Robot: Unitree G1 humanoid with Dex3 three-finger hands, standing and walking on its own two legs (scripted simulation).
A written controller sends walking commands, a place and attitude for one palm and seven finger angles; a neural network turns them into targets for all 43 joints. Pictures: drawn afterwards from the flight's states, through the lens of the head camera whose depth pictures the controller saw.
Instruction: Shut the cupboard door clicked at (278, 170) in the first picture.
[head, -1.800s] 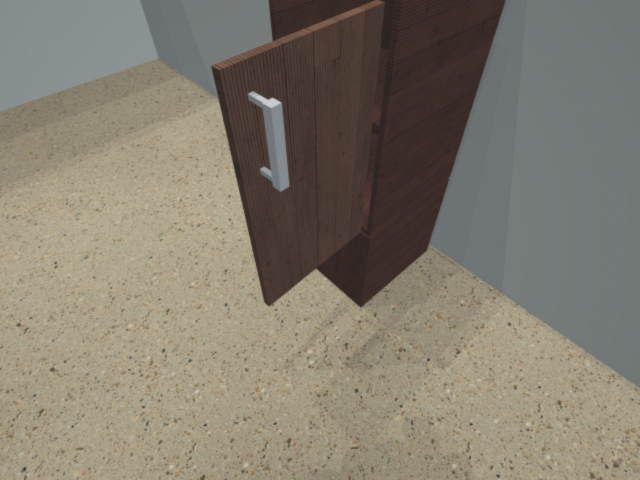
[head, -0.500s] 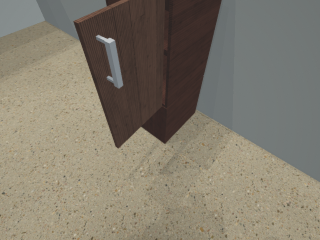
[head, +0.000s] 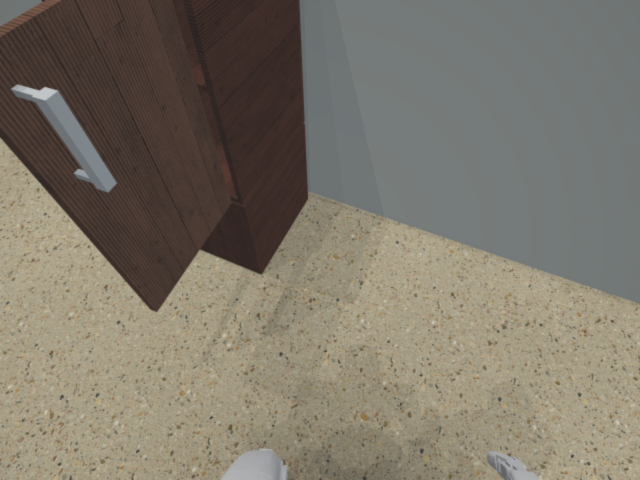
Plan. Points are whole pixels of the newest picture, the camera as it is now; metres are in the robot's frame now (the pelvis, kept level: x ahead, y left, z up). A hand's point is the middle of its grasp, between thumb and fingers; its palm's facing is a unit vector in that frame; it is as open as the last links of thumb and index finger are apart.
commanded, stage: walk to a spot facing it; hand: left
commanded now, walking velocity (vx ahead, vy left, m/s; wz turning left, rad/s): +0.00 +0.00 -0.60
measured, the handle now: (68, 141) +0.47 +0.38 +0.12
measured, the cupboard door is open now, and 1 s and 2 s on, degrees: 93 93 93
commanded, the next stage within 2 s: turn to face it in 1.84 s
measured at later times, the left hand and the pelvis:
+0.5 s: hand (218, 441) +0.17 +0.17 -0.17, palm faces -0.32 -0.91 -0.27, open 7.4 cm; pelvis +0.01 +0.00 -0.02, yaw -19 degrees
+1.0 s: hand (264, 372) +0.28 +0.12 -0.18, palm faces -0.54 -0.82 -0.16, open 7.4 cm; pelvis +0.14 -0.02 +0.00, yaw -36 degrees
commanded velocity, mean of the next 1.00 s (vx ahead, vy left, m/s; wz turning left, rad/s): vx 0.20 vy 0.00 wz -0.58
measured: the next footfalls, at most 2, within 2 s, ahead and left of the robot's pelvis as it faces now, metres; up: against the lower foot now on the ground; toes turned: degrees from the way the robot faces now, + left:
left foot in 0.12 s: +0.04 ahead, +0.14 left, +0.00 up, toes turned -4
right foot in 0.50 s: +0.01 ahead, -0.13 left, +0.00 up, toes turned -22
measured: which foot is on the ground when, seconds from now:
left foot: up 0.00-0.10, down 0.12-0.48, up 0.50-0.84, down 0.86-1.00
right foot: down 0.00-0.12, up 0.14-0.48, down 0.50-0.86, up 0.88-1.00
